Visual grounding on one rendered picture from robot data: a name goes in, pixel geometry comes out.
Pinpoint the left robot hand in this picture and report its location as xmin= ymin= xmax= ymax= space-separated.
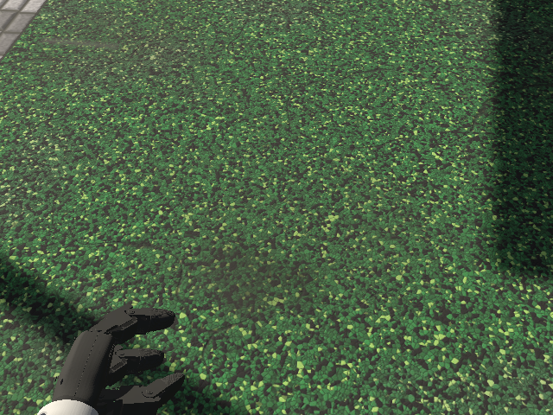
xmin=52 ymin=304 xmax=185 ymax=415

